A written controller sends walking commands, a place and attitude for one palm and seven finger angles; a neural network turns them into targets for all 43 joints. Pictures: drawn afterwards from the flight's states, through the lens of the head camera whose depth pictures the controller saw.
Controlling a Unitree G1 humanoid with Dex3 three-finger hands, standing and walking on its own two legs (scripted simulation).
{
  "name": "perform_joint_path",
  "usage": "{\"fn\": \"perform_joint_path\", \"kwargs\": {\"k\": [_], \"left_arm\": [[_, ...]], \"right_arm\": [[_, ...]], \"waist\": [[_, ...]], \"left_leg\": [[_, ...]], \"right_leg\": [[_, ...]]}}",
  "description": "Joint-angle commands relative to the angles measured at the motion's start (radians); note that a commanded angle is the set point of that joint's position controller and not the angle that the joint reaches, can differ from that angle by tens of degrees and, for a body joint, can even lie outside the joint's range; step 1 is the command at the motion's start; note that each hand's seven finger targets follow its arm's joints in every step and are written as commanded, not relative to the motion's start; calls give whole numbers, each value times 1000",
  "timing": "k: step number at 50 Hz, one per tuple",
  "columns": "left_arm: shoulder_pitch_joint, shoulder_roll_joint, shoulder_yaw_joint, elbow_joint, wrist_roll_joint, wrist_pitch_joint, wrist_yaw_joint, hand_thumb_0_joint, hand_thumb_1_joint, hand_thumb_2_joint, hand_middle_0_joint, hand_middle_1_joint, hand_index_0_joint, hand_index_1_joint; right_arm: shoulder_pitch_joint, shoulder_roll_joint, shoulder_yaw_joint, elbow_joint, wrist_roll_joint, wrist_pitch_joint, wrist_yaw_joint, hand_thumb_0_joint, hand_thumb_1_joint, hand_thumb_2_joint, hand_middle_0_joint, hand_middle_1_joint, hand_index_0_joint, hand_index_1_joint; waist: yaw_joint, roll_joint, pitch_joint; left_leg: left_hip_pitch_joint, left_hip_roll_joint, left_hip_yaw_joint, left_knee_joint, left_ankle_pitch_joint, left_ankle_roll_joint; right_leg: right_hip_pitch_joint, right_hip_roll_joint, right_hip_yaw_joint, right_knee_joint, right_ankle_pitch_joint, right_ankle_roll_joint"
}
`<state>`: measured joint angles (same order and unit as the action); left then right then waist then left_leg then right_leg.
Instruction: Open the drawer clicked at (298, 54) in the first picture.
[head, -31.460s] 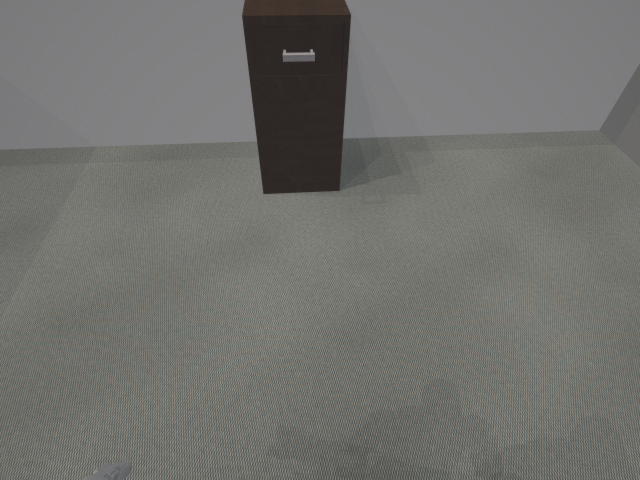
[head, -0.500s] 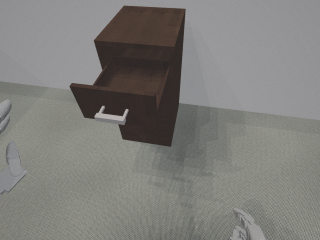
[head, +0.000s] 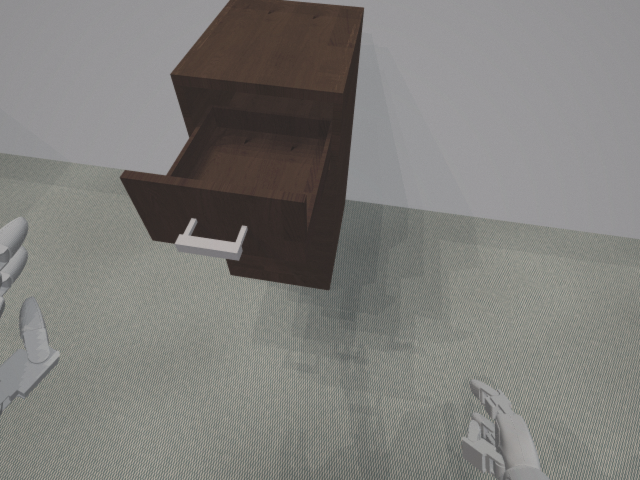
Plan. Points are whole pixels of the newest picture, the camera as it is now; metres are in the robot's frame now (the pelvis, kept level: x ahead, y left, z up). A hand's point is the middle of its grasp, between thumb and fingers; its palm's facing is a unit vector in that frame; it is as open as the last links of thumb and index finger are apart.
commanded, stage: stop stepping back and stand still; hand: left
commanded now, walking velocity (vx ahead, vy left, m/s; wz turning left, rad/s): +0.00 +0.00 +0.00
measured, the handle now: (213, 237) +0.52 +0.22 -0.09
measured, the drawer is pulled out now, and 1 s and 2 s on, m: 0.30 0.30 0.30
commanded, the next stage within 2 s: let the arm hang, fingers relaxed in 0.98 s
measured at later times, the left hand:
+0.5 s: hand (13, 377) +0.18 +0.27 +0.15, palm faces +0.33 -0.83 -0.45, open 7.4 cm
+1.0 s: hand (1, 392) +0.17 +0.27 +0.15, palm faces +0.33 -0.83 -0.45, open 7.4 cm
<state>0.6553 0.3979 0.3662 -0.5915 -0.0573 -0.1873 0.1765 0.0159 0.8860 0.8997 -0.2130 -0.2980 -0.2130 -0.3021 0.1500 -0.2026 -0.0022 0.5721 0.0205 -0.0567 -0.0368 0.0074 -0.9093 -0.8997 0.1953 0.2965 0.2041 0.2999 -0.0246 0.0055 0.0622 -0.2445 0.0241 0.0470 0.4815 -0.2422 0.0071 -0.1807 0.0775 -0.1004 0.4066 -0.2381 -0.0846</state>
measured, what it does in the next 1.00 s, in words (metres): stands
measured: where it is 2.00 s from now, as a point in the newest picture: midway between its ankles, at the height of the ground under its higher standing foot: outside the picture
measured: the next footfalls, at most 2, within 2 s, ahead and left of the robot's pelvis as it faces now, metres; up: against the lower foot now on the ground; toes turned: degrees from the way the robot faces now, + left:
none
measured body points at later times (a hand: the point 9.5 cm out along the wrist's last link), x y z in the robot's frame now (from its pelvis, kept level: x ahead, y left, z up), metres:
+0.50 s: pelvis -0.01 +0.03 +0.00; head +0.02 +0.03 +0.45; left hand +0.16 +0.31 +0.17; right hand +0.17 -0.21 -0.08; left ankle +0.01 +0.11 -0.74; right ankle -0.01 -0.06 -0.74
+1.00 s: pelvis -0.02 +0.03 +0.00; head +0.01 +0.04 +0.45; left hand +0.15 +0.31 +0.18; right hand +0.15 -0.20 -0.08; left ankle +0.01 +0.11 -0.74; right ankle -0.01 -0.06 -0.74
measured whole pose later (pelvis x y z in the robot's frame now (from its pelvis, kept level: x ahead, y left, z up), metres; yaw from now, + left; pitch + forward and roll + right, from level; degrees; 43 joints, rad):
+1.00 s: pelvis -0.02 +0.03 +0.00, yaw +1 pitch +1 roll -1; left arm 0.67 0.39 0.33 -0.59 -0.06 -0.16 0.17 0.02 0.89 0.90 -0.21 -0.30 -0.21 -0.30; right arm 0.19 -0.20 0.01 0.59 0.00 -0.06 -0.06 0.01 -0.91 -0.90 0.20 0.30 0.21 0.30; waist -0.01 0.00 0.04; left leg -0.24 -0.02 0.05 0.40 -0.17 0.05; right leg -0.18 0.04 -0.10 0.35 -0.18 -0.05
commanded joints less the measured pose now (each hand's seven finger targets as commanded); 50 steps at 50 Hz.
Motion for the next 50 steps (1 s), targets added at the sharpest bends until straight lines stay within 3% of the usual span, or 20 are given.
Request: {"fn": "perform_joint_path", "kwargs": {"k": [1,3,8,15,27,36,39,42,50], "left_arm": [[59,136,103,-192,-3,-42,10,0,900,900,-200,-300,-200,-300],[47,158,112,-231,-2,-40,13,0,900,900,-200,-300,-200,-300],[37,159,110,-242,-7,-38,15,0,900,900,-200,-300,-200,-300],[37,132,85,-187,-9,-31,10,0,900,900,-200,-300,-200,-300],[21,157,95,-231,-7,-39,5,0,900,900,-200,-300,-200,-300],[14,129,81,-170,-6,-38,7,0,900,900,-200,-300,-200,-300],[-1,127,74,-178,-3,-38,5,0,900,900,-200,-300,-200,-300],[-11,142,80,-210,0,-39,5,0,900,900,-200,-300,-200,-300],[16,129,81,-190,-2,-39,7,0,900,900,-200,-300,-200,-300]], "right_arm": [[-45,-118,-37,-140,6,-33,-9,0,-900,-900,200,300,200,300],[-54,-117,-33,-144,1,-30,-14,0,-900,-900,200,300,200,300],[-52,-113,-27,-144,-3,-29,-21,0,-900,-900,200,300,200,300],[-44,-118,-28,-134,-3,-35,-26,0,-900,-900,200,300,200,300],[-55,-126,-33,-142,-10,-46,-34,0,-900,-900,200,300,200,300],[-51,-125,-32,-136,-9,-50,-33,0,-900,-900,200,300,200,300],[-49,-130,-32,-135,-10,-52,-33,0,-900,-900,200,300,200,300],[-54,-134,-33,-137,-13,-56,-35,0,-900,-900,200,300,200,300],[-52,-126,-30,-135,-13,-57,-32,0,-900,-900,200,300,200,300]], "waist": [[11,-27,-194],[14,23,-187],[13,63,-168],[11,32,-159],[15,82,-146],[13,41,-115],[11,39,-113],[12,74,-121],[14,51,-117]], "left_leg": [[29,59,-68,-37,300,26],[44,66,-82,-57,323,27],[41,72,-109,-88,305,23],[29,74,-123,-126,254,21],[14,65,-126,-161,176,14],[-22,57,-130,-181,44,17],[-22,55,-131,-183,42,16],[-17,55,-136,-192,45,13],[-22,54,-132,-177,43,16]], "right_leg": [[149,-171,157,-39,465,107],[131,-161,147,-35,417,96],[108,-142,137,-48,301,77],[99,-127,126,-64,238,76],[79,-116,116,-77,166,76],[61,-119,131,-115,84,76],[59,-117,128,-119,77,76],[61,-110,122,-110,75,76],[57,-119,128,-115,73,75]]}}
